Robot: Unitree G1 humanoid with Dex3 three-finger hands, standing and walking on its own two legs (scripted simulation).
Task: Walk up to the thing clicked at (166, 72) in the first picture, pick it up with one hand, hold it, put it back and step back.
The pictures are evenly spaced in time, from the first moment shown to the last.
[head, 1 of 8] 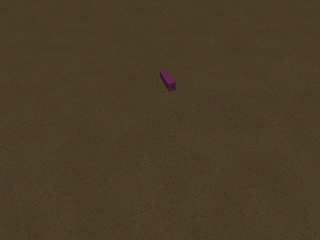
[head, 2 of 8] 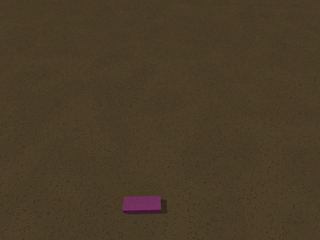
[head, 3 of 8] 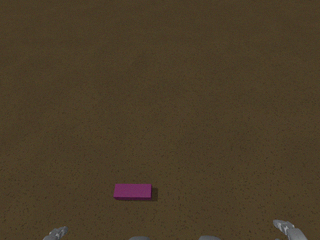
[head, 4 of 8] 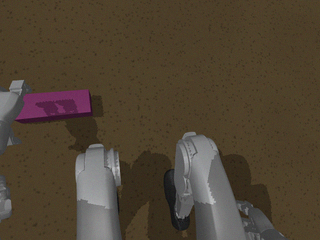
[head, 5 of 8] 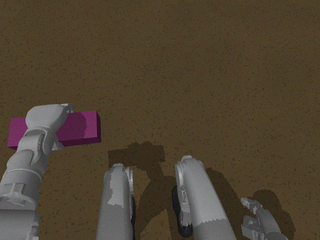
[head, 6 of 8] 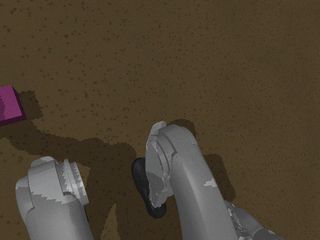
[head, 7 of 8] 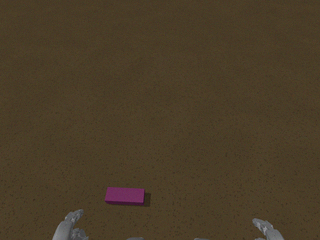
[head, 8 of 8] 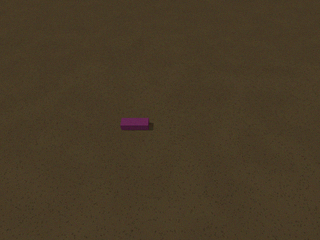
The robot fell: no
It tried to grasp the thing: yes
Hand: left
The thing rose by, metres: 0.67
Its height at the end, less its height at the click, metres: +0.00
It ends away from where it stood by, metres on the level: 0.01
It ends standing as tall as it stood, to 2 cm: yes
